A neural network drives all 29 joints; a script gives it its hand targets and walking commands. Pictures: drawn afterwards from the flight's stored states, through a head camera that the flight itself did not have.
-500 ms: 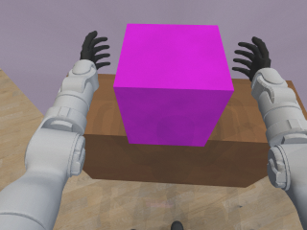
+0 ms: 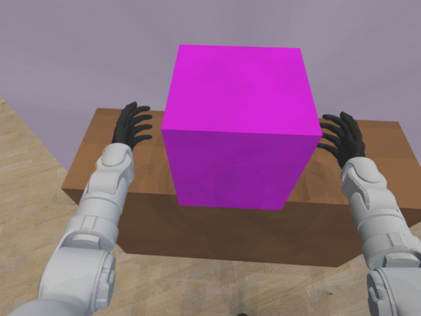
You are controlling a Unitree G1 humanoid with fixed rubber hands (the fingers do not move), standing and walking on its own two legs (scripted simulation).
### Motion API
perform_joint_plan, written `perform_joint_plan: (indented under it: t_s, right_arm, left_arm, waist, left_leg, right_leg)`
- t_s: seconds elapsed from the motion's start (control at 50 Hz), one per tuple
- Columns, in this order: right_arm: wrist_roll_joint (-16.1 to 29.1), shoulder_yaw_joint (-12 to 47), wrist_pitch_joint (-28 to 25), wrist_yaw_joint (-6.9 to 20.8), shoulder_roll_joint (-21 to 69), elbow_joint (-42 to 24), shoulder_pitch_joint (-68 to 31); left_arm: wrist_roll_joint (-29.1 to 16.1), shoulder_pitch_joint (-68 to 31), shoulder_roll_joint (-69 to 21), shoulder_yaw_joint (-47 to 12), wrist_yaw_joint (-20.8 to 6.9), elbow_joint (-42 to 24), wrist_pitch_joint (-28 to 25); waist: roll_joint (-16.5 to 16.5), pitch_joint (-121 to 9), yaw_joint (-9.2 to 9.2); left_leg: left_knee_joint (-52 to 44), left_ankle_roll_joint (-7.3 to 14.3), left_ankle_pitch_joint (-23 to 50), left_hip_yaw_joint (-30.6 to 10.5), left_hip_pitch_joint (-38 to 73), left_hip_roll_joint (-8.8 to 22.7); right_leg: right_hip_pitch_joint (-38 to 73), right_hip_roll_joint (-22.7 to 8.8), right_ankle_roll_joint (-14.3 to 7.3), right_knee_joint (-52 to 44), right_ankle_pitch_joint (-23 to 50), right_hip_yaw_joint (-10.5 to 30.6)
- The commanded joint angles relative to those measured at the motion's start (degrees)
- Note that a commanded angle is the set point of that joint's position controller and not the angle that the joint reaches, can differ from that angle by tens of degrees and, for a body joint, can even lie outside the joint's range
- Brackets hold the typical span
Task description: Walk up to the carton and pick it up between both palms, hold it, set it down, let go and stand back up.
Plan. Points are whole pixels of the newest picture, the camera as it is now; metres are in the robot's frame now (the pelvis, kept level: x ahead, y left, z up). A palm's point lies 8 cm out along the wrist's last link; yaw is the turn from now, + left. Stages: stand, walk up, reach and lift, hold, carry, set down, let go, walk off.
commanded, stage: set down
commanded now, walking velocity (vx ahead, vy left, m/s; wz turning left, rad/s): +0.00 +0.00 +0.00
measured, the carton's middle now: (234, 133) +0.48 -0.03 +0.01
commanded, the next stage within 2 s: none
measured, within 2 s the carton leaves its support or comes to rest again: neither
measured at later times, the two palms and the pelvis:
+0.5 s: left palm (117, 186) +0.34 +0.21 +0.02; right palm (353, 202) +0.31 -0.24 +0.02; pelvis +0.01 +0.01 +0.00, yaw -1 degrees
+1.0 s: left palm (119, 228) +0.28 +0.21 -0.04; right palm (350, 243) +0.25 -0.25 -0.04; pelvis +0.01 +0.01 -0.01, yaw -2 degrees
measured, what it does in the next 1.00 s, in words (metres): stands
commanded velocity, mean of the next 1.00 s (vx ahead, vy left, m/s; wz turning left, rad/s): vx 0.00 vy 0.00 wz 0.00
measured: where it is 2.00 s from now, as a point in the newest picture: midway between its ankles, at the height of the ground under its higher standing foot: outside the picture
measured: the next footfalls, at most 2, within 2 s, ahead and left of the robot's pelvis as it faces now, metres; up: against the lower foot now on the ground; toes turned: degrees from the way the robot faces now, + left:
none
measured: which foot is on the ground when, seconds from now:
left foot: down 0.00-1.00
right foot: down 0.00-1.00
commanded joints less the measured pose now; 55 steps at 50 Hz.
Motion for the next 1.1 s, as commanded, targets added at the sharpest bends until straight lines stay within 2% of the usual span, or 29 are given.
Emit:
perform_joint_plan:
  t_s: [0.0, 0.02, 0.04, 0.4, 0.44, 0.52, 0.56, 0.58, 0.6, 0.7, 0.72, 0.74, 0.76, 0.78, 0.8, 0.82, 0.84, 0.86, 0.88, 0.9, 0.92, 0.94, 0.96, 0.98, 1.0, 1.02, 1.04, 1.06, 1.08]
  right_arm:
    - [0.34, -3.90, -5.03, -0.03, -15.59, -17.33, -23.55]
    - [-0.33, -4.53, -4.72, 0.10, -14.88, -14.94, -25.38]
    - [0.15, -4.55, -5.17, 0.20, -15.67, -17.93, -22.73]
    - [1.94, -0.95, -13.28, 2.06, -11.47, -17.88, 2.28]
    - [1.52, -1.90, -14.28, 1.99, -12.16, -18.54, -1.42]
    - [1.66, -1.35, -16.59, 2.61, -10.75, -16.16, 6.71]
    - [1.32, -1.78, -17.73, 2.61, -11.66, -17.08, 2.68]
    - [1.71, -0.01, -18.93, 2.84, -9.47, -14.53, 13.51]
    - [1.29, -1.57, -19.74, 2.47, -11.83, -16.37, 3.93]
    - [1.57, 1.31, -22.68, 2.76, -9.64, -10.89, 12.17]
    - [1.16, 0.33, -22.93, 2.59, -11.39, -11.23, 4.95]
    - [1.76, 3.14, -24.02, 2.92, -8.42, -6.62, 18.46]
    - [0.93, -0.33, -24.48, 2.39, -12.43, -12.27, 1.17]
    - [1.54, 2.82, -25.29, 3.02, -8.90, -7.19, 17.23]
    - [0.68, 0.00, -25.35, 2.65, -12.00, -9.66, 2.90]
    - [0.98, 2.89, -25.80, 3.15, -8.77, -3.66, 17.23]
    - [0.55, 0.79, -26.34, 2.86, -11.25, -7.14, 6.01]
    - [0.39, 3.00, -26.52, 3.18, -9.15, -1.61, 14.89]
    - [0.32, 0.88, -26.98, 2.99, -10.99, -5.63, 6.16]
    - [0.13, 3.29, -27.47, 3.30, -8.99, -0.16, 16.65]
    - [-0.68, -0.38, -27.39, 2.89, -12.34, -6.78, -0.07]
    - [0.13, 4.34, -28.30, 3.65, -7.74, 0.81, 22.38]
    - [-1.21, -0.17, -27.72, 3.00, -12.17, -4.88, -0.68]
    - [-0.79, 4.52, -28.25, 3.68, -6.96, 3.89, 22.22]
    - [-1.65, 0.86, -27.84, 2.97, -10.72, -2.54, 3.03]
    - [-1.39, 4.02, -28.55, 3.42, -7.08, 2.31, 20.46]
    - [-2.16, 1.11, -28.43, 2.92, -10.02, -2.36, 6.44]
    - [-1.77, 3.31, -29.03, 3.29, -7.54, 0.71, 18.80]
    - [-2.54, 1.93, -29.08, 3.03, -8.96, -1.72, 12.07]
  left_arm:
    - [0.70, -23.61, 10.16, 3.43, 0.25, -18.75, -3.96]
    - [0.40, -25.56, 10.12, 2.94, -0.05, -15.27, -4.07]
    - [0.02, -23.47, 10.41, 3.03, 0.18, -19.39, -4.43]
    - [1.83, 2.46, 5.51, 1.55, -0.31, -19.85, -14.91]
    - [1.18, -1.03, 7.06, 1.04, -0.26, -19.56, -16.30]
    - [1.31, 7.24, 4.72, -0.01, 0.71, -19.23, -19.77]
    - [0.20, 3.63, 6.44, -0.66, 0.75, -18.49, -21.38]
    - [1.57, 15.18, 2.97, -0.59, 0.70, -17.57, -22.48]
    - [0.66, 5.62, 6.62, -0.87, 0.65, -18.14, -23.48]
    - [0.78, 15.05, 3.73, -1.93, 0.51, -13.11, -26.73]
    - [0.09, 7.72, 5.96, -2.08, 0.49, -12.86, -26.93]
    - [1.84, 22.24, 1.36, -1.78, 0.16, -10.15, -27.27]
    - [-0.79, 4.38, 8.33, -2.58, 0.38, -13.73, -28.15]
    - [0.47, 20.84, 1.82, -2.72, 0.55, -10.44, -28.52]
    - [-0.55, 6.29, 7.33, -2.98, 0.67, -11.93, -28.95]
    - [0.68, 20.92, 1.83, -3.24, 0.76, -8.10, -29.08]
    - [-0.49, 9.29, 6.60, -2.88, 0.69, -10.59, -29.63]
    - [0.47, 18.60, 2.58, -3.32, 0.64, -6.18, -29.30]
    - [-0.94, 9.72, 6.48, -3.07, 0.75, -9.64, -29.74]
    - [0.59, 21.17, 2.29, -3.20, 0.73, -5.56, -29.41]
    - [-2.28, 3.39, 8.82, -3.43, 0.98, -10.02, -29.63]
    - [0.30, 27.44, 1.07, -2.89, 1.02, -5.24, -29.56]
    - [-1.93, 3.17, 9.43, -3.21, 0.77, -8.08, -29.21]
    - [0.58, 27.39, 1.46, -2.43, 0.74, -2.41, -28.70]
    - [-0.93, 7.13, 9.08, -2.54, 0.33, -6.79, -28.36]
    - [0.28, 25.64, 3.23, -2.28, 0.55, -4.49, -28.05]
    - [-0.94, 10.43, 8.91, -2.31, 0.32, -8.14, -27.94]
    - [-0.13, 23.58, 4.60, -2.08, 0.67, -7.48, -27.72]
    - [-0.48, 16.41, 7.32, -2.09, 0.30, -8.77, -27.28]
  waist:
    - [-0.19, -41.29, -0.29]
    - [-0.15, -38.11, -0.73]
    - [0.15, -40.17, -0.23]
    - [0.17, -23.11, 0.16]
    - [0.73, -22.26, -0.01]
    - [1.15, -19.51, 0.33]
    - [0.91, -20.09, 0.02]
    - [0.13, -17.38, 0.45]
    - [1.14, -19.34, 0.18]
    - [-0.11, -15.92, 0.27]
    - [0.30, -16.54, -0.07]
    - [-1.11, -12.27, 0.57]
    - [0.52, -17.74, 0.18]
    - [-0.71, -12.77, 0.07]
    - [1.21, -16.68, 0.07]
    - [0.17, -11.26, 0.06]
    - [1.03, -14.90, 0.33]
    - [0.06, -10.80, -0.04]
    - [0.71, -14.16, 0.33]
    - [-0.16, -9.84, 0.26]
    - [0.84, -16.02, -0.03]
    - [-1.34, -9.41, 0.83]
    - [0.69, -16.06, 0.17]
    - [-1.84, -7.28, 1.11]
    - [0.13, -14.32, 0.62]
    - [-1.56, -9.30, 1.25]
    - [0.21, -14.06, 0.64]
    - [-0.80, -11.34, 1.04]
    - [0.29, -13.65, 0.43]
  left_leg:
    - [-2.05, -0.05, 17.73, 0.03, 8.02, -4.88]
    - [-2.35, 0.20, 14.51, -0.02, 5.60, -4.93]
    - [-2.75, -0.04, 14.87, 0.22, 7.26, -4.90]
    - [-4.30, -0.25, 15.03, -0.12, 11.18, -4.37]
    - [-4.30, -0.15, 11.95, 0.14, 9.31, -4.46]
    - [-3.86, -0.64, 12.57, -0.27, 11.34, -3.88]
    - [-3.32, -0.50, 11.07, -0.20, 10.42, -3.87]
    - [-3.20, -0.88, 13.99, -0.64, 12.91, -3.62]
    - [-2.67, -0.89, 12.41, -0.29, 11.27, -3.93]
    - [-1.54, -0.97, 12.60, -0.43, 10.93, -3.70]
    - [-1.20, -0.83, 10.40, -0.31, 8.81, -3.88]
    - [-1.32, -1.07, 12.78, -0.56, 11.90, -3.60]
    - [-0.64, -0.83, 9.45, 0.11, 9.21, -4.11]
    - [-0.49, -1.06, 11.52, -0.34, 10.93, -3.49]
    - [0.00, -1.09, 8.54, 0.08, 8.85, -4.00]
    - [-0.04, -1.48, 10.10, -0.20, 10.84, -3.44]
    - [0.41, -1.13, 7.82, 0.23, 9.23, -3.91]
    - [0.48, -1.34, 8.48, -0.01, 9.94, -3.48]
    - [0.77, -1.05, 6.90, 0.29, 8.48, -3.72]
    - [0.91, -1.38, 8.41, 0.04, 10.18, -3.35]
    - [1.47, -0.76, 5.07, 0.83, 6.77, -3.91]
    - [1.42, -1.28, 9.20, 0.20, 10.77, -3.33]
    - [1.89, -0.68, 4.68, 1.05, 6.73, -4.18]
    - [1.56, -1.04, 7.14, 0.63, 9.69, -3.49]
    - [1.78, -0.42, 4.20, 1.42, 6.66, -4.43]
    - [1.70, -0.84, 7.62, 1.07, 9.56, -3.80]
    - [2.15, -0.42, 5.24, 1.58, 7.08, -4.44]
    - [2.08, -0.95, 7.90, 1.36, 9.57, -3.88]
    - [2.03, -0.69, 6.90, 1.51, 8.72, -4.34]
  right_leg:
    - [33.11, 2.34, 2.74, 2.54, 23.11, 5.33]
    - [31.49, 2.05, 2.58, 2.50, 19.86, 5.45]
    - [32.96, 2.07, 2.58, 2.26, 20.67, 5.53]
    - [32.61, 1.78, 0.99, 0.08, 17.68, 6.14]
    - [31.39, 1.45, 0.91, 0.23, 14.99, 6.41]
    - [30.29, 1.81, 0.48, 0.63, 14.05, 6.10]
    - [28.58, 1.62, 0.50, 0.83, 12.28, 6.18]
    - [30.43, 1.86, 0.36, 1.10, 15.55, 6.17]
    - [28.12, 1.67, 0.54, 0.80, 13.29, 6.15]
    - [29.46, 1.62, 0.10, 2.40, 14.64, 6.54]
    - [27.70, 1.46, 0.03, 2.68, 12.26, 6.62]
    - [30.28, 1.82, -0.28, 2.77, 14.99, 6.58]
    - [25.64, 1.43, 0.22, 2.46, 10.55, 6.42]
    - [28.87, 1.84, -0.39, 3.71, 13.27, 6.62]
    - [24.80, 1.38, -0.08, 3.09, 9.15, 6.52]
    - [26.73, 1.74, -0.61, 3.72, 11.21, 6.48]
    - [24.25, 1.47, -0.22, 3.40, 8.26, 6.37]
    - [25.84, 1.69, -0.70, 3.83, 9.40, 6.38]
    - [24.04, 1.43, -0.39, 3.93, 7.37, 6.37]
    - [25.63, 1.78, -0.79, 4.13, 9.04, 6.21]
    - [22.42, 1.17, -0.27, 4.51, 5.67, 6.34]
    - [26.63, 1.77, -0.64, 4.86, 10.36, 6.22]
    - [22.00, 0.96, -0.07, 4.46, 5.50, 6.22]
    - [26.47, 1.43, -0.59, 4.73, 8.88, 6.40]
    - [23.70, 0.69, 0.07, 4.35, 6.23, 6.54]
    - [27.08, 1.08, -0.26, 4.89, 10.43, 6.53]
    - [24.58, 0.52, 0.23, 4.88, 8.18, 6.63]
    - [27.21, 0.90, 0.01, 5.30, 11.46, 6.58]
    - [26.22, 0.55, 0.19, 4.85, 10.95, 6.57]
